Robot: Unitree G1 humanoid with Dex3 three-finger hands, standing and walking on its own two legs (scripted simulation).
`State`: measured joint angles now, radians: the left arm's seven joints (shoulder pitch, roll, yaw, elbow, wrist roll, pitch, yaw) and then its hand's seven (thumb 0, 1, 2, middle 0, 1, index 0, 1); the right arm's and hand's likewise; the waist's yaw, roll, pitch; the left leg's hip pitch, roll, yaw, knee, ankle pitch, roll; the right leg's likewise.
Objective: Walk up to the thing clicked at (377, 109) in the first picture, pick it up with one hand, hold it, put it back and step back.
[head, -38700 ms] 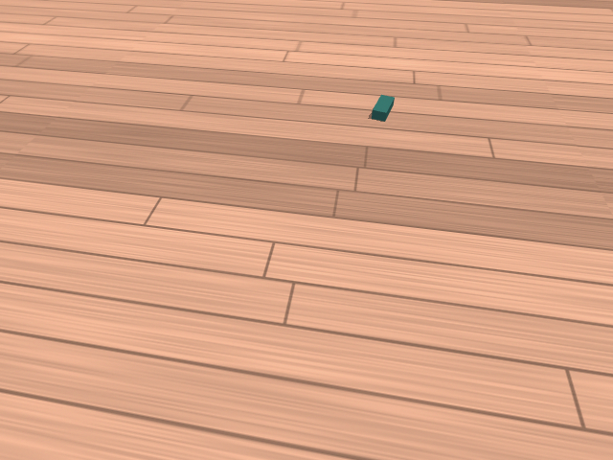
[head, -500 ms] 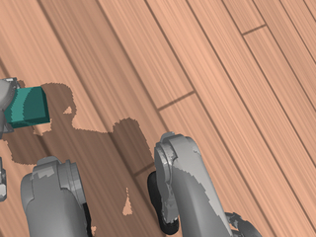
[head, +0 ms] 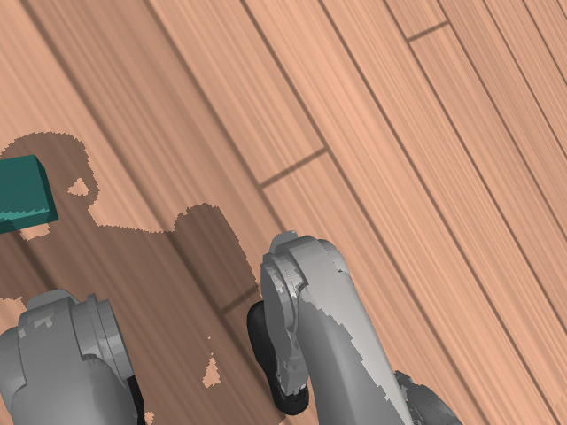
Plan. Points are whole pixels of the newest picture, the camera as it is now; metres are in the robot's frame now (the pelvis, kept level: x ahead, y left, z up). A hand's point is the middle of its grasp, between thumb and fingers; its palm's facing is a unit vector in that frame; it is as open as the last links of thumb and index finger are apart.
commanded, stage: rest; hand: left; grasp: from above
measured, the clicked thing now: out of the picture +0.44 +0.31 -0.26
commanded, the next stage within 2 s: open in 0.56 s
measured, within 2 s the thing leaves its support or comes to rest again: rests again in 0.24 s
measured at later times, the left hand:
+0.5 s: hand out of the picture +0.44 +0.31 -0.25, palm faces -0.47 -0.13 -0.87, open 11.2 cm
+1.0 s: hand out of the picture +0.44 +0.31 -0.25, palm faces -0.46 -0.11 -0.88, open 12.4 cm
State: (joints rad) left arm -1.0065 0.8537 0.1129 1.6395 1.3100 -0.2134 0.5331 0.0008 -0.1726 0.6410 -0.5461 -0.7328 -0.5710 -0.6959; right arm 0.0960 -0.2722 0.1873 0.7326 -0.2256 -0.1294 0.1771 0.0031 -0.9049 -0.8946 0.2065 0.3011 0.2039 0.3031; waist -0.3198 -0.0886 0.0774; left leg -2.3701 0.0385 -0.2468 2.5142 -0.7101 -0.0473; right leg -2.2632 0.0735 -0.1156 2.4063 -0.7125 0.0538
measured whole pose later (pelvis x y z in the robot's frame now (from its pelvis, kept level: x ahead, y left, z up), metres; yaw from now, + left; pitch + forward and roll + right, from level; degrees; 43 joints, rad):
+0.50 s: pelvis +0.00 +0.00 +0.00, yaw -2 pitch +29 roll -12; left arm -1.02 0.91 0.12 1.70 1.30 -0.21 0.60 0.00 -0.18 0.64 -0.55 -0.73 -0.58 -0.69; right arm 0.07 -0.30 0.24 0.71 -0.26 -0.19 0.22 0.00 -0.91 -0.90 0.21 0.30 0.20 0.30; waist -0.35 -0.12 0.13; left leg -2.36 0.04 -0.28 2.54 -0.72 -0.04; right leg -2.24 0.09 -0.14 2.41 -0.71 0.06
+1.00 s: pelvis -0.01 +0.00 +0.00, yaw -3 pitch +28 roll -13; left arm -1.04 0.95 0.08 1.74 1.29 -0.21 0.63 0.00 -0.26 0.77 -0.32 -0.86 -0.34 -0.83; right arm 0.06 -0.32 0.28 0.71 -0.27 -0.23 0.24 0.00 -0.90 -0.90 0.21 0.30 0.20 0.30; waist -0.36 -0.14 0.15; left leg -2.35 0.04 -0.30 2.55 -0.71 -0.04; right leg -2.23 0.09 -0.15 2.40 -0.69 0.07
